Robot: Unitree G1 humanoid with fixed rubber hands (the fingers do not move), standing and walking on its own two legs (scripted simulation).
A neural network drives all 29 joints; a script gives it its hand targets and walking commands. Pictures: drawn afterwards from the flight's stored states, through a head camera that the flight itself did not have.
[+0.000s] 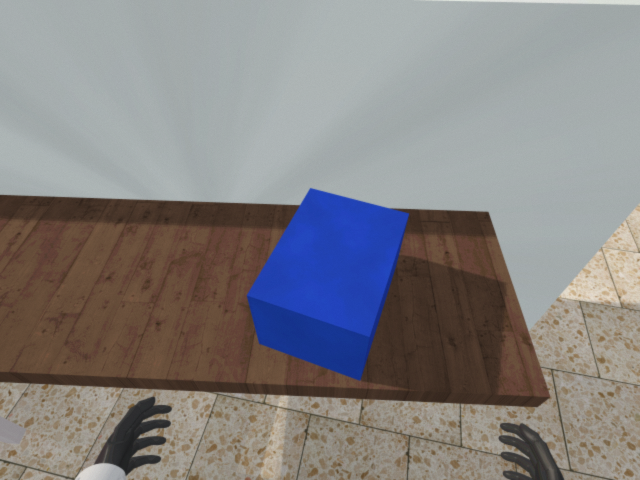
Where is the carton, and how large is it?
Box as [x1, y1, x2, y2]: [247, 188, 408, 380]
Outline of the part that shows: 310,188 248,292 247,298 259,343 359,380 396,264 408,213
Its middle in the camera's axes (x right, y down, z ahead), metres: +0.02 +0.06 +0.64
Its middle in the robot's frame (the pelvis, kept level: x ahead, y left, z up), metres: +0.44 +0.02 -0.06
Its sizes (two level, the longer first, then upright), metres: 0.236 0.175 0.147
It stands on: a table, 0.65 m high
